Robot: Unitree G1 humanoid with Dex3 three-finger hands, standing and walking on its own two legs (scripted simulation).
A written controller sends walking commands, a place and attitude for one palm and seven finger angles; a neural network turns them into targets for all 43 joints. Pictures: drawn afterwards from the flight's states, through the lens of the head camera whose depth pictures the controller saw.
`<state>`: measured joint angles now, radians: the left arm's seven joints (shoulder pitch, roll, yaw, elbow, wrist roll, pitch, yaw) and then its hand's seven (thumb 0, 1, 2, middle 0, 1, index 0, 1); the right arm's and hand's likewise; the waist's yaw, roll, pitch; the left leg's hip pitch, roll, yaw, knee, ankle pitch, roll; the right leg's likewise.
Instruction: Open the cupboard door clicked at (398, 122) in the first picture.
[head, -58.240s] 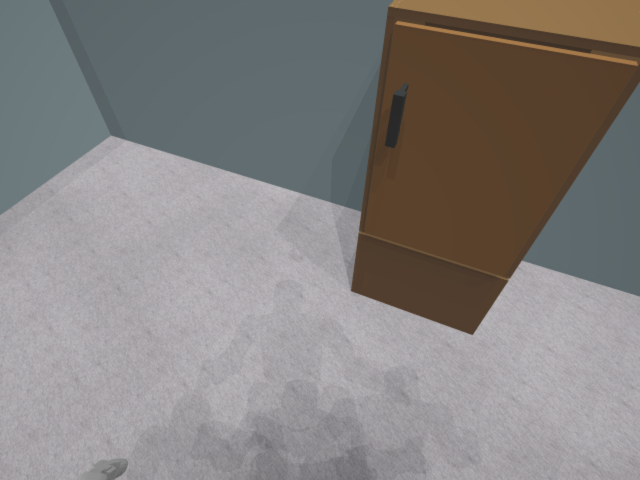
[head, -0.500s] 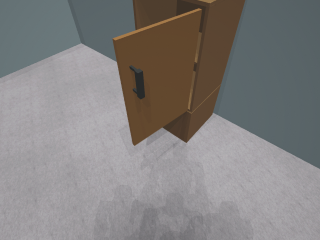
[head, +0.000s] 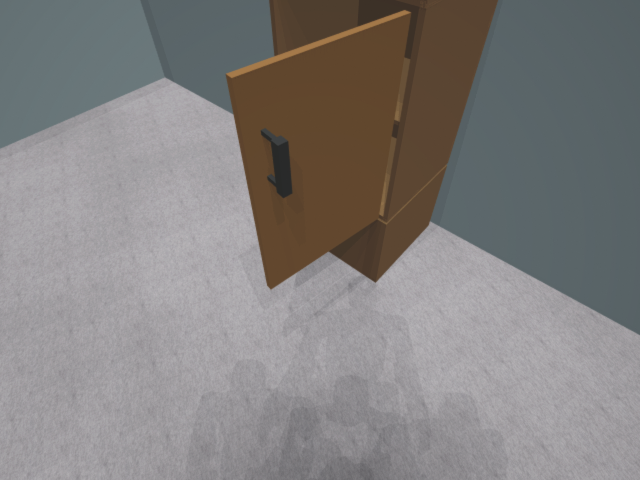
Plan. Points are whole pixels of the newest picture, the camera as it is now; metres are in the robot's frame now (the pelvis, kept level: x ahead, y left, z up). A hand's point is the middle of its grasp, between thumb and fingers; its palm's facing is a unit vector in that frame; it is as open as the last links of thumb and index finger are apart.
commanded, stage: look to check the result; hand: left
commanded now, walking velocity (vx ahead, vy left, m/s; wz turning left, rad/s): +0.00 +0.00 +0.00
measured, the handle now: (275, 163) +0.64 +0.12 +0.02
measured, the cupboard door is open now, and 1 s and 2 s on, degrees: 81 81 81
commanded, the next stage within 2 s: stand and wait in 0.28 s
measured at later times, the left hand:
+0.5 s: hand out of the picture +0.06 +0.21 -0.16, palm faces +0.00 -0.96 -0.29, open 7.4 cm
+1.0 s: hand out of the picture +0.08 +0.22 -0.16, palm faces -0.01 -0.95 -0.31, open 7.4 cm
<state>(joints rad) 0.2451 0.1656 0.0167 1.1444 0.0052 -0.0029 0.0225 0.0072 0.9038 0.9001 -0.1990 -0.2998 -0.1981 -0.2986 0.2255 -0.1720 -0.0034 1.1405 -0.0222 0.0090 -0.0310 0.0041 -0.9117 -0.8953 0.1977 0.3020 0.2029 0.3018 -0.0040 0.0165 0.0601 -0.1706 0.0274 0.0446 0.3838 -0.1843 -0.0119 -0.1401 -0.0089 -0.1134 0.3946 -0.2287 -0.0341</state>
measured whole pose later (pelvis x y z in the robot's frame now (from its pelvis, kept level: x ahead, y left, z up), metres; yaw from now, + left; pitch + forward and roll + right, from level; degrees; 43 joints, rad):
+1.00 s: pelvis +0.02 -0.01 +0.00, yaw +0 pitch -1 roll +0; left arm 0.14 0.27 0.01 1.13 0.01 -0.02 0.01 0.01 0.90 0.90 -0.20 -0.30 -0.20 -0.30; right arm 0.13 -0.29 0.00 1.13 -0.02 0.00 -0.02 0.01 -0.91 -0.90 0.20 0.30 0.21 0.30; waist -0.01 0.02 0.05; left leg -0.11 0.04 0.05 0.30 -0.17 -0.03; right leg -0.08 0.01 -0.11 0.30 -0.21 -0.04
